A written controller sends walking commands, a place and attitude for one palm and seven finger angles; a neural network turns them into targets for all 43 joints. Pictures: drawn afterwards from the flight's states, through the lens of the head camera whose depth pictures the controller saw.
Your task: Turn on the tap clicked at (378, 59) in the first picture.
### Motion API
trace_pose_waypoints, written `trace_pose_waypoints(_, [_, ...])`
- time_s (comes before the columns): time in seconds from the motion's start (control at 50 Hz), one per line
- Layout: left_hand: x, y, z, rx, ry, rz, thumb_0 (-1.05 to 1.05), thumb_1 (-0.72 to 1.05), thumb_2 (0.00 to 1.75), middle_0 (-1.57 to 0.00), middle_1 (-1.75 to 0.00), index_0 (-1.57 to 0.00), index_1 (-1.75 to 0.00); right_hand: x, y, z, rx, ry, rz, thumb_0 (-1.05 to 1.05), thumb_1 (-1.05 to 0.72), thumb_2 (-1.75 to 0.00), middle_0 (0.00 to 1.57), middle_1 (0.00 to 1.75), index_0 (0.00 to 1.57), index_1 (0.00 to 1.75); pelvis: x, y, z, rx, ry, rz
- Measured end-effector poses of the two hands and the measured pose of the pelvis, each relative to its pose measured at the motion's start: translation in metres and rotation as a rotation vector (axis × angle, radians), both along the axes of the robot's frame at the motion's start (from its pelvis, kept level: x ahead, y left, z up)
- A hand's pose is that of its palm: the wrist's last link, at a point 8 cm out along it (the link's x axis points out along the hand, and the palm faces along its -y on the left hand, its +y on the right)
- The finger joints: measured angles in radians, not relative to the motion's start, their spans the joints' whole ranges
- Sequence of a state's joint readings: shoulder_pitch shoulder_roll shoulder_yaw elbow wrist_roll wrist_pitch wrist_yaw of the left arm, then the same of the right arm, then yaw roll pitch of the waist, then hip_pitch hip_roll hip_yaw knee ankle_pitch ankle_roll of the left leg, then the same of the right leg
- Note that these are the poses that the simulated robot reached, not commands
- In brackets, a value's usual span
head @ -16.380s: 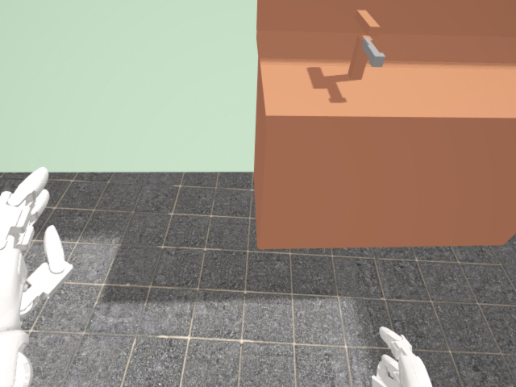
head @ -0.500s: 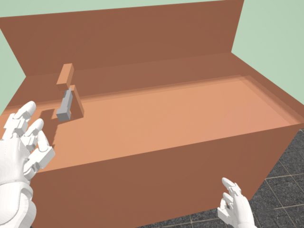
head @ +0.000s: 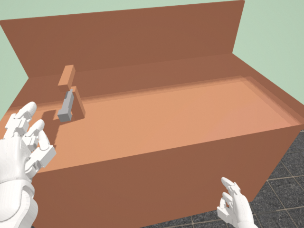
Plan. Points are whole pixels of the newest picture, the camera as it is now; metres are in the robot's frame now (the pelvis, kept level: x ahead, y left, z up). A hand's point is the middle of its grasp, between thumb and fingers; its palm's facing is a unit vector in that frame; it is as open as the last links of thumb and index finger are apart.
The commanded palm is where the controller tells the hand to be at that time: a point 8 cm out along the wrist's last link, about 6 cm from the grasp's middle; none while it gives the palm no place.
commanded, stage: turn the palm inward beside the body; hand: left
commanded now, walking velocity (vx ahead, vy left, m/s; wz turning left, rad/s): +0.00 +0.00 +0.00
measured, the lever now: (64, 115) +0.35 +0.32 +0.14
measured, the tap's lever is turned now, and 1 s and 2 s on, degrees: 0 0 0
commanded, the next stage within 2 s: reach beside the lever's end, fingers flat in 0.02 s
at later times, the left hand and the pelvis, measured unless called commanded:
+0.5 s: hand (56, 140) +0.22 +0.25 +0.19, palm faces +0.54 -0.84 -0.11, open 7.4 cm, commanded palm +0.17 +0.29 +0.19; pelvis +0.01 -0.02 +0.00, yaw +0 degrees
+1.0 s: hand (53, 135) +0.24 +0.28 +0.18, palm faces +0.55 -0.83 -0.10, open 7.5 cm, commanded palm +0.20 +0.32 +0.17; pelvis +0.01 -0.01 +0.00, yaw +0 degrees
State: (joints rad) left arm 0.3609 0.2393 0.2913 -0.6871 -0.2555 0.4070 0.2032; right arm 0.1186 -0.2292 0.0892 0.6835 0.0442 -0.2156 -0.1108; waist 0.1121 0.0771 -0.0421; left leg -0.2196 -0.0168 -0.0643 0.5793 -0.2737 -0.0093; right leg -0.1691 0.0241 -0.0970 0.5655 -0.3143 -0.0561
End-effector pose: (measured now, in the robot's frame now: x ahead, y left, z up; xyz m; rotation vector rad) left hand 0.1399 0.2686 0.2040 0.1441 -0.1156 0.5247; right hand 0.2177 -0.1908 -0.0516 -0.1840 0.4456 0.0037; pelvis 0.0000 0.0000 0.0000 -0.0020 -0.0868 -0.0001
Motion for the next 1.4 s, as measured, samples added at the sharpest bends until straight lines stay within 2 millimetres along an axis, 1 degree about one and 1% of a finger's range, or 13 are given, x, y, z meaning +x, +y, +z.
trace_pose_waypoints(0.22, [0.004,-0.005,-0.002,-0.005,0.008,0.006,0.01,0.9,0.9,-0.2,-0.3,-0.21,-0.3,-0.001,-0.012,-0.003,-0.003,0.008,-0.014,0.02,-0.91,-0.9,0.2,0.3,0.2,0.3,0.001,-0.008,0.0,0.0,-0.001,0.004])
trace_pose_waypoints(0.52, [0.03,0.014,-0.009,-0.019,0.042,0.045,0.01,0.9,0.9,-0.2,-0.3,-0.21,-0.3,-0.005,-0.032,-0.009,-0.013,0.035,-0.063,0.02,-0.91,-0.9,0.2,0.3,0.2,0.3,0.007,-0.017,0.001,0.005,0.019,-0.002])
trace_pose_waypoints(0.7, [0.034,0.029,-0.016,-0.023,0.048,0.069,0.01,0.9,0.9,-0.2,-0.29,-0.21,-0.29,-0.01,-0.043,-0.012,-0.028,0.046,-0.093,0.02,-0.91,-0.9,0.2,0.3,0.2,0.3,0.01,-0.016,0.001,0.006,0.031,-0.004])
trace_pose_waypoints(0.88, [0.044,0.032,-0.021,-0.028,0.042,0.054,0.01,0.9,0.9,-0.19,-0.28,-0.2,-0.28,-0.014,-0.039,-0.015,-0.028,0.056,-0.101,0.02,-0.91,-0.9,0.2,0.3,0.2,0.3,0.009,-0.013,0.001,0.007,0.037,-0.004])
trace_pose_waypoints(1.08, [0.06,0.045,-0.026,-0.045,0.061,0.068,0.01,0.9,0.9,-0.19,-0.25,-0.19,-0.25,-0.017,-0.032,-0.016,-0.023,0.075,-0.105,0.02,-0.91,-0.9,0.2,0.3,0.2,0.3,0.008,-0.008,0.002,0.007,0.046,-0.009])
trace_pose_waypoints(1.2, [0.068,0.053,-0.03,-0.054,0.069,0.071,0.01,0.9,0.9,-0.18,-0.24,-0.19,-0.24,-0.02,-0.032,-0.017,-0.033,0.09,-0.114,0.02,-0.91,-0.9,0.2,0.3,0.2,0.3,0.007,-0.005,0.002,0.005,0.048,-0.009])
trace_pose_waypoints(1.4, [0.086,0.06,-0.036,-0.064,0.071,0.066,0.01,0.9,0.9,-0.17,-0.21,-0.18,-0.21,-0.027,-0.034,-0.019,-0.051,0.122,-0.129,0.02,-0.91,-0.9,0.2,0.3,0.2,0.3,0.006,0.0,0.003,0.004,0.058,-0.014])
